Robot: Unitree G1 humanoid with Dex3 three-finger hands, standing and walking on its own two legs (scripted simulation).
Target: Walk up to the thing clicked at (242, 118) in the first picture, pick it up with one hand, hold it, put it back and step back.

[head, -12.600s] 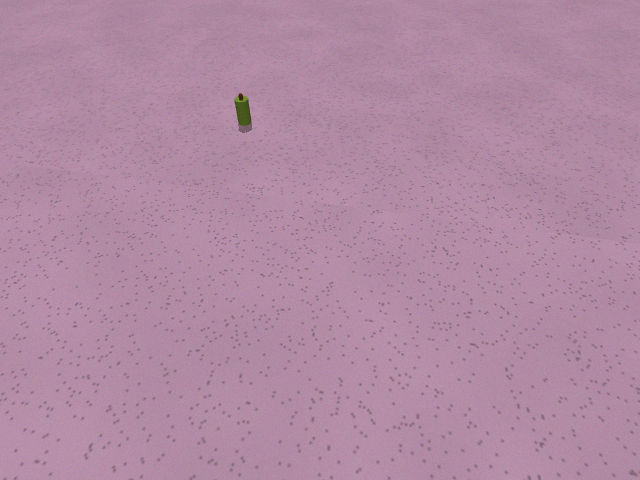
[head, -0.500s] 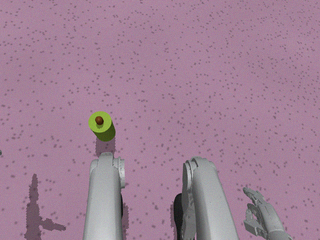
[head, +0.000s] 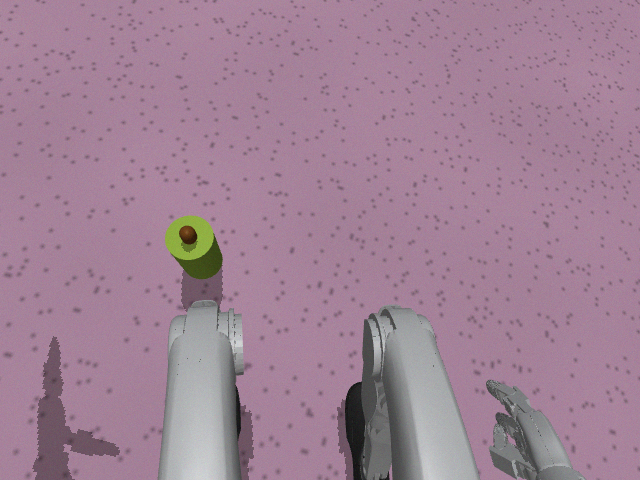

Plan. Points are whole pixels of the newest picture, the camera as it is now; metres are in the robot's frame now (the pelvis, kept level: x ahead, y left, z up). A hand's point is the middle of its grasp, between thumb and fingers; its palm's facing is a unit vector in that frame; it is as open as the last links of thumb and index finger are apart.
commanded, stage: approach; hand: left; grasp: from the side
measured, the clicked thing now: (195, 247) +0.45 +0.22 -0.30
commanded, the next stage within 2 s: close in in 0.54 s
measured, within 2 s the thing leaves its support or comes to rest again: neither
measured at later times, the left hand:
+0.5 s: hand (91, 252) +0.40 +0.34 -0.18, palm faces +0.12 -0.99 +0.06, open 17.4 cm
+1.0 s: hand (161, 254) +0.43 +0.26 -0.26, palm faces +0.14 -0.99 +0.06, open 17.6 cm
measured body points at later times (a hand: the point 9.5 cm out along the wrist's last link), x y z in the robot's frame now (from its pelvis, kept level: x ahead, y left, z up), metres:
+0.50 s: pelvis +0.00 +0.00 -0.08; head +0.23 +0.11 +0.29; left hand +0.39 +0.39 -0.18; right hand +0.17 -0.27 -0.15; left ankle +0.09 +0.14 -0.36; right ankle +0.09 -0.13 -0.36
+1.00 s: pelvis -0.01 +0.01 -0.12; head +0.22 +0.15 +0.24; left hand +0.41 +0.31 -0.26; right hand +0.15 -0.26 -0.16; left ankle +0.09 +0.14 -0.36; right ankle +0.09 -0.12 -0.36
